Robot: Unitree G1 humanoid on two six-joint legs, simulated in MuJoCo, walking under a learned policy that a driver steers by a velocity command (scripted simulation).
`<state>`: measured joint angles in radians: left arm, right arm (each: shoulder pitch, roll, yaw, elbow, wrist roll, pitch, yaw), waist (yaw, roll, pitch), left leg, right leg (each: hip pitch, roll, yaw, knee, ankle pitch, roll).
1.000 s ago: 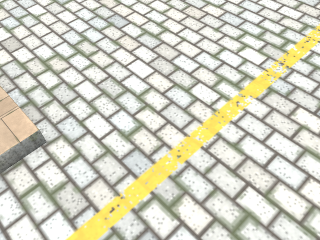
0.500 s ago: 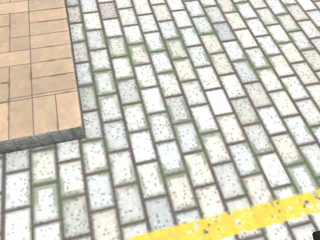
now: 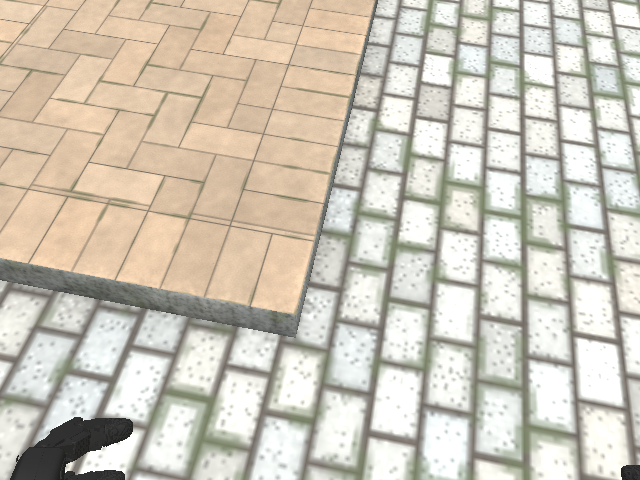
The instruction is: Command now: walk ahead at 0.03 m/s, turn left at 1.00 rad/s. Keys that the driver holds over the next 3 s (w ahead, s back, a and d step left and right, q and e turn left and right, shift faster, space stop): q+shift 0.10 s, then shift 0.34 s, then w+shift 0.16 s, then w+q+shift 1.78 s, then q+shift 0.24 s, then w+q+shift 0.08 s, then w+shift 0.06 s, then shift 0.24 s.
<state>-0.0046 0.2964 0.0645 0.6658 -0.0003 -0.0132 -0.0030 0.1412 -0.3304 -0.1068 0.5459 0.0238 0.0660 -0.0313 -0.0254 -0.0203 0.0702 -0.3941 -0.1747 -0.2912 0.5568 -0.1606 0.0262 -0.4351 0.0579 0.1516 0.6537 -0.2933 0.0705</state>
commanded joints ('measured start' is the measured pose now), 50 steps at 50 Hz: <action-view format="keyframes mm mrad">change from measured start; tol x32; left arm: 1 102 102 43 -34 3 -15 1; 50 406 91 7 77 27 -82 4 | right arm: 1 -56 -123 -33 -84 11 -7 2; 50 -31 -9 45 110 -57 -74 126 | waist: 1 64 168 -203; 3 -20 -261 -174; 20 30 -172 -173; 23 38 284 -226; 37 35 150 5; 41 255 -348 -144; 50 65 -60 16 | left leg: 1 55 162 -249 -30 2 108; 3 -236 -31 51 399 -478 -3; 8 -262 141 168 740 -228 -95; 20 179 142 316 -140 -62 -46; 23 451 500 -114 -256 281 134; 26 402 459 -181 -375 -570 217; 35 193 347 -60 -431 -393 186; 39 -134 281 -71 -250 -423 163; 42 -515 93 145 567 -313 93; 50 -515 243 216 712 77 38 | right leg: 1 234 -24 -39 -244 151 -35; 4 256 -477 445 -416 135 -325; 20 298 -310 -53 -237 465 -265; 23 -54 -82 -261 -8 -246 -39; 26 -300 -125 -155 328 -190 -55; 39 422 -67 -201 -151 51 -57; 42 584 -537 557 -520 -675 -147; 50 416 -340 -144 -530 -78 -102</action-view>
